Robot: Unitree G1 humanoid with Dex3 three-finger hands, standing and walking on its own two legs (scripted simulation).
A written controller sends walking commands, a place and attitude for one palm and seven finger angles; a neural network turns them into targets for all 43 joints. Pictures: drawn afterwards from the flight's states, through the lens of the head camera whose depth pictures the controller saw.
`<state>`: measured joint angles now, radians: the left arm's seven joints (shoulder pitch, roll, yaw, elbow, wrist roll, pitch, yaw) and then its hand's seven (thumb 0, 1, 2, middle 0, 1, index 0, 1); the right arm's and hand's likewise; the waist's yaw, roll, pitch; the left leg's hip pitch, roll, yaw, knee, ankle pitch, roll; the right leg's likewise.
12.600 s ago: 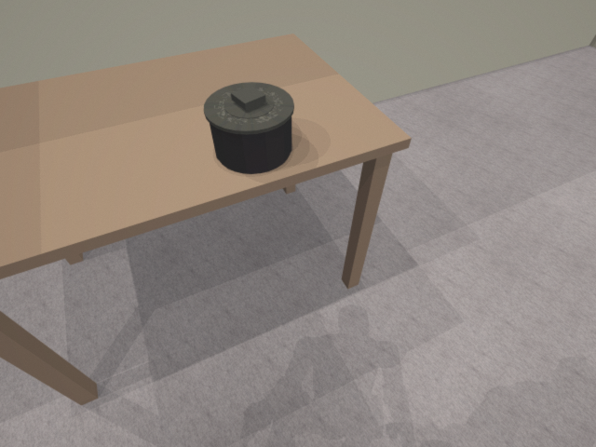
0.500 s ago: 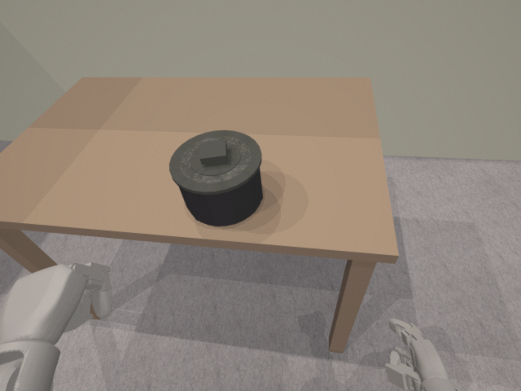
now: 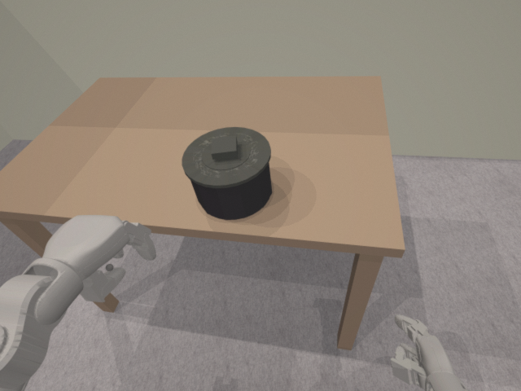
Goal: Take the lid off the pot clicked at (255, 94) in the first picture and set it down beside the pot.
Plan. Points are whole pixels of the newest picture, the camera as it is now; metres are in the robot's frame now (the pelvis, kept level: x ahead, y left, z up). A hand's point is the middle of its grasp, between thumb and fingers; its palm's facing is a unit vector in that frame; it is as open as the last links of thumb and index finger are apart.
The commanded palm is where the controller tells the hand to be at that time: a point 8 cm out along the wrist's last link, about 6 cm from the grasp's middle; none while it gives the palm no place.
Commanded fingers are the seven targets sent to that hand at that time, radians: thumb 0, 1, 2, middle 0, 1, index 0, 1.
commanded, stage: reach forward and open the fingers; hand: left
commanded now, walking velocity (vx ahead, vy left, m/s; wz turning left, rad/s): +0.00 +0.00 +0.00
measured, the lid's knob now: (224, 147) +0.55 +0.15 +0.07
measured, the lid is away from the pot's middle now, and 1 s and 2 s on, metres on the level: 0.00 0.00 0.00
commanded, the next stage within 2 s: move the open hand above the knob in 0.38 s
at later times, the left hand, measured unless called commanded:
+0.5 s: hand (115, 227) +0.29 +0.25 +0.13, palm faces -0.18 -0.03 -0.98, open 10.0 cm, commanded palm +0.28 +0.25 +0.20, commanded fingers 0.00 -0.29 1.43 -0.84 -0.08 -0.84 -0.08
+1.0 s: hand (147, 184) +0.37 +0.23 +0.14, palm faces -0.21 -0.06 -0.98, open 10.0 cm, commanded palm +0.35 +0.22 +0.20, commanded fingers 0.00 -0.29 1.43 -0.84 -0.08 -0.84 -0.08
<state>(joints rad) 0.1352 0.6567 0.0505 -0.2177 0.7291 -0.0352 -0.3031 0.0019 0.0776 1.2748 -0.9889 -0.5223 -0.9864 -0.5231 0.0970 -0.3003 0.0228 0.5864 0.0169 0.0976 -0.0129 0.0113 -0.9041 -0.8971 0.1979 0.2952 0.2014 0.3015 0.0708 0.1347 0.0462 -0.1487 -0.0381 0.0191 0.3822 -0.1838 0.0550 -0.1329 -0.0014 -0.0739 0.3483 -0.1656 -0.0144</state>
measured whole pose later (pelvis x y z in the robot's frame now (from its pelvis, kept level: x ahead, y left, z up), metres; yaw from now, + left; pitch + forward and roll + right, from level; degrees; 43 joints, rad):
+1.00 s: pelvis +0.01 +0.01 +0.00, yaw +1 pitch +0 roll +0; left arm -0.47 0.59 -0.13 0.17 0.80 0.16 -0.41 0.00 -0.28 1.42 -0.85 -0.08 -0.84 -0.08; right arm 0.10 -0.29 0.04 0.60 0.05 0.14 0.05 0.01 -0.91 -0.90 0.20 0.30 0.20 0.30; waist 0.04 0.12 0.02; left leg -0.21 -0.07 0.02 0.39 -0.19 0.07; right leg -0.21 -0.03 -0.07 0.40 -0.20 0.00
